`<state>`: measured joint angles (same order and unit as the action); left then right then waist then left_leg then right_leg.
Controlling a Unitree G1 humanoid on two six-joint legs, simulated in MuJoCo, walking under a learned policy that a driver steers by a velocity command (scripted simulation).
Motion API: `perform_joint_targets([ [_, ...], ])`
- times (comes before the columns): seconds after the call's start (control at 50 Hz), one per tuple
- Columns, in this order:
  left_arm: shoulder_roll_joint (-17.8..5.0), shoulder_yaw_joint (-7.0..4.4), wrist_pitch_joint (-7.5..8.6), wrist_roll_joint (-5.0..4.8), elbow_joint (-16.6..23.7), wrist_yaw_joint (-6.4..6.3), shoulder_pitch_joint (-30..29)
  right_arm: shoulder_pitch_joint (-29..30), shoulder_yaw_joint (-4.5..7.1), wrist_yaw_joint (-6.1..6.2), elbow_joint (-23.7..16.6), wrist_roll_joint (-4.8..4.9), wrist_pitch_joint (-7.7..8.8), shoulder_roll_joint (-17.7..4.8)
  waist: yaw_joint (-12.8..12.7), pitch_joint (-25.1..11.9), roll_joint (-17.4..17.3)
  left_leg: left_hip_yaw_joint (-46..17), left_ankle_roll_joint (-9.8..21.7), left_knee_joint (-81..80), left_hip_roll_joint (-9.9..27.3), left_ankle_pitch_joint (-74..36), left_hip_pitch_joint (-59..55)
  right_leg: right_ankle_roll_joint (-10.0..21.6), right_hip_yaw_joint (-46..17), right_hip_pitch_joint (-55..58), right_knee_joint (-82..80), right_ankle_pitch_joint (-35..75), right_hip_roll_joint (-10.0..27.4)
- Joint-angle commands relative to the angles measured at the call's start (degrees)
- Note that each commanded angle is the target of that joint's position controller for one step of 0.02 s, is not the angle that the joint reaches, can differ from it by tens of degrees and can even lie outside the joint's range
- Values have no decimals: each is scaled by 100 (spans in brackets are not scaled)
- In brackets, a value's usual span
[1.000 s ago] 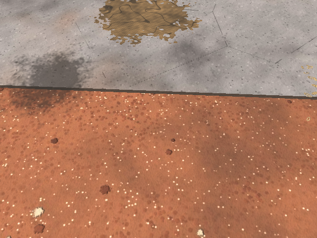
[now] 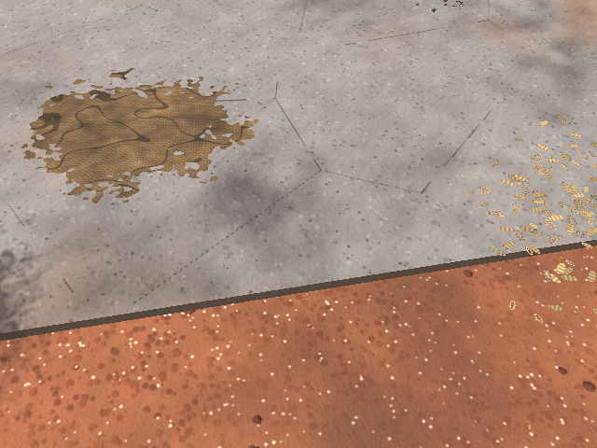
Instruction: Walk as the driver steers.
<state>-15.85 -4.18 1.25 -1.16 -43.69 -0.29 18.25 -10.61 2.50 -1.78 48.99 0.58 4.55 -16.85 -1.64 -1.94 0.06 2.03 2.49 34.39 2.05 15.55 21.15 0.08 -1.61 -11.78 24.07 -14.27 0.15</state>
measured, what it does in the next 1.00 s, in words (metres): walks ahead: left foot, then right foot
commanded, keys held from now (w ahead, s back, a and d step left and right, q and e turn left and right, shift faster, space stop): w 0.60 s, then w+q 0.40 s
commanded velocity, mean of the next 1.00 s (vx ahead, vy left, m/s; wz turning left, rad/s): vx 0.47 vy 0.00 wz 0.12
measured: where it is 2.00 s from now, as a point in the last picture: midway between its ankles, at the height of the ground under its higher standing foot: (242, 266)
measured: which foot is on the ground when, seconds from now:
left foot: up 0.00-0.02, down 0.04-0.54, up 0.56-1.00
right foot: down 0.00-0.02, up 0.04-0.52, down 0.54-1.00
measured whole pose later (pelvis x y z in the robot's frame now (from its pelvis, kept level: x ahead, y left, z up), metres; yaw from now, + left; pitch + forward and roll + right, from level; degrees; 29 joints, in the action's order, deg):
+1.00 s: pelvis +0.49 -0.01 -0.01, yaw +10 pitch +1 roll -3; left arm -15.2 -3.7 4.8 -0.1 -51.1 -0.1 17.8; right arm -6.8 2.7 -2.3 43.1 1.1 2.6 -14.7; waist -3.9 1.2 -2.3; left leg -0.6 2.2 37.3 5.2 -2.1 37.6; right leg 1.0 11.9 5.3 11.3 -18.0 -2.8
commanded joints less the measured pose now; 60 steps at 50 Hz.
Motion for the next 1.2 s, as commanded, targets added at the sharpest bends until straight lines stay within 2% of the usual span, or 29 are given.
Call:
perform_joint_targets([
  [0.02,-505,-93,106,15,417,30,-567,-921,137,40,71,22,18,-414,660,-36,417,27,47,-519,-110,-166,-1765,743,-786,-1406,-255,-1328,736],
  [0.04,-64,38,147,80,501,48,-697,-1380,216,111,115,-13,25,-787,789,39,-533,-1428,352,-1323,913,666,-2158,352,-211,-2095,1340,-1345,234],
  [0.06,-22,49,254,16,852,17,-780,-1711,400,85,121,-61,16,-1576,815,118,-1915,-3730,1213,-2363,2095,2225,-2558,153,219,-3455,2873,-1851,-247],
  [0.08,-528,-69,331,-102,837,-16,-873,-1473,319,72,15,-123,76,-1266,787,380,-1367,-4298,1448,-2569,2217,3053,-2318,241,-283,-3957,3784,-1751,118],
  [0.1,-703,-124,360,-126,783,-5,-838,-1190,230,73,-84,-95,131,-945,624,559,-1084,-3833,1236,-2491,1999,2838,-2228,352,-383,-4170,4008,-1133,332],
  [0.16,-541,-132,365,75,577,5,-701,-735,126,60,-219,-80,153,-675,368,528,-675,-2379,844,-2575,1348,945,-1842,297,-289,-3671,3602,98,638],
  [0.3,-72,22,365,43,771,101,-1532,-1271,114,193,25,-34,68,-647,583,471,-523,-796,736,-2663,870,-1751,-1867,-31,139,-3012,1741,1675,446],
  [0.4,-79,79,422,-32,1020,286,-2308,-1625,150,214,198,25,-27,-738,772,807,-490,-738,793,-2581,1137,-1683,-2170,65,241,-2808,851,1781,297],
  [0.46,-237,52,469,-31,1092,366,-2349,-1592,209,239,252,60,-89,-834,583,782,-561,-737,697,-2237,1343,-2505,-2585,317,255,-2529,554,1285,204],
  [0.5,-521,-81,469,10,911,328,-1630,-1440,261,258,224,61,-127,-973,102,219,-710,-545,564,-1316,1234,-4531,-2665,560,508,-1304,442,1039,-124],
  [0.52,-774,-215,449,15,622,266,-680,-1372,233,268,185,36,-153,-903,-369,-400,-638,-333,409,-249,971,-4981,-2291,751,557,62,402,1218,-184],
  [0.54,-1157,-318,413,88,385,178,454,-1355,143,282,15,-83,-140,-701,-754,-1310,-59,-186,222,1538,675,-3279,-910,1111,-613,2072,712,1339,874],
  [0.56,-1554,-363,413,116,247,215,664,-2196,-110,213,-57,-64,-11,174,-237,-2229,1611,-394,-112,3555,-472,1346,1291,2067,-3546,3925,37,-17,2259],
  [0.58,-962,-225,394,68,235,202,674,-1770,49,170,15,94,129,-503,-523,-2054,1134,-1075,-58,4195,-279,1693,1949,1934,-4056,3678,-570,-805,2178],
  [0.6,-787,-144,395,46,248,176,200,-1108,139,150,-226,223,201,-781,-448,-984,871,-879,-5,4236,5,1224,2327,1642,-3114,2827,-708,-532,1963],
  [0.62,-664,-98,397,68,282,167,-218,-811,126,179,-276,207,219,-714,-252,-495,313,-747,-8,3968,291,672,2110,1479,-2361,1906,-853,104,1777],
  [0.64,-501,-58,420,116,288,186,-502,-698,153,202,-273,118,182,-649,-65,-154,159,-707,-46,3642,455,355,1858,1381,-1815,1182,-1035,623,1552],
  [0.68,-300,-27,527,179,202,223,-657,-964,165,210,-167,97,12,-453,198,-14,369,-814,-45,3346,645,35,1212,1226,-1072,453,-1343,1294,1273],
  [0.7,-390,-52,567,170,120,217,-685,-1109,150,215,-166,117,-69,-293,329,-25,471,-794,-101,3257,642,-38,1170,1306,-890,304,-1508,1225,1323],
  [0.8,-580,-113,617,201,-180,100,-528,-407,189,221,-428,73,-167,-294,220,456,256,-1019,-244,2184,575,-1297,1883,1201,6,248,-1846,1588,1261],
  [0.88,-729,-118,573,167,-304,25,-388,333,114,79,-675,45,-96,-139,-67,602,156,-535,-182,879,450,-2275,1687,981,662,488,-1895,1811,1164],
  [0.98,-894,-170,347,71,-560,-19,86,1102,63,-110,-1197,61,-101,-97,-335,801,115,-185,21,177,339,-1649,2210,899,918,1742,-1417,2468,1548],
  [1.04,-1117,-228,202,37,-506,-86,-81,854,169,-197,-1368,70,-135,-306,-25,415,416,300,302,110,-91,-750,1450,706,1171,2046,-459,4875,1606],
  [1.08,-1189,-231,112,23,-436,-151,-250,-499,434,-149,-1111,86,-163,-750,757,-365,444,464,647,-233,-568,-774,-464,478,1395,1558,1444,5743,1369],
  [1.1,-1034,-152,157,92,-319,-172,-204,-1448,634,-26,-918,79,-219,-1236,1151,-942,-109,-626,994,-409,16,-868,-2287,238,1406,175,3171,4147,1124],
  [1.12,-116,140,346,254,-45,-33,403,-1320,704,5,-945,109,-182,-1774,422,-1454,-1550,-3879,2104,-846,1478,-102,-4311,-104,874,-2540,5167,-1538,-132],
  [1.14,-600,70,599,58,3,70,-199,-1561,557,0,-1069,52,-128,-1260,864,-2045,-886,-4923,2203,-1584,1730,299,-4651,2,-371,-3199,5728,-1901,-183],
  [1.16,-842,0,720,-138,200,120,-770,-1343,477,0,-1046,-3,-82,-986,923,-1225,-632,-4028,1881,-1683,1546,-152,-4116,142,-432,-3594,5592,-1374,106],
  [1.2,-775,0,761,51,182,56,-888,-565,385,14,-1198,16,-62,-688,412,-348,72,-2794,1553,-1781,1082,-1342,-2419,139,-344,-3052,4570,-660,521],
])
Velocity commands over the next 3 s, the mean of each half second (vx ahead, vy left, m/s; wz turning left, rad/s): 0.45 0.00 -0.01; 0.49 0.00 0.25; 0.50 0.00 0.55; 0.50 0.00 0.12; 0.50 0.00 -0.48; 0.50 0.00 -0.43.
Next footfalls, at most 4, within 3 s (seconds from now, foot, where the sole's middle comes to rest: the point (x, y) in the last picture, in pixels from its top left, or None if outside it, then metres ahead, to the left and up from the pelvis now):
0.04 left None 0.08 0.12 -0.78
0.54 right None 0.41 -0.12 -0.78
1.10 left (255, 377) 0.70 0.14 -0.78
1.58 right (296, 269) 1.03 0.06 -0.78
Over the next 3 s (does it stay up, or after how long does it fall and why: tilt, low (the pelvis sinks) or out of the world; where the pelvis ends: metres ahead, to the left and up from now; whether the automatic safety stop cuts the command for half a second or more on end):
stays up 1.53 0.30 0.00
